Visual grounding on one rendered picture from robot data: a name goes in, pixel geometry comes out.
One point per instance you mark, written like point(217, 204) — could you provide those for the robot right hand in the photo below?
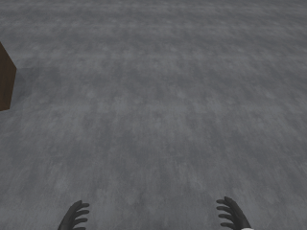
point(236, 214)

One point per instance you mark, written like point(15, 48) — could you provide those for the pedestal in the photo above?
point(7, 78)

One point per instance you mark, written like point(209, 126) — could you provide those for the robot left hand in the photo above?
point(68, 222)

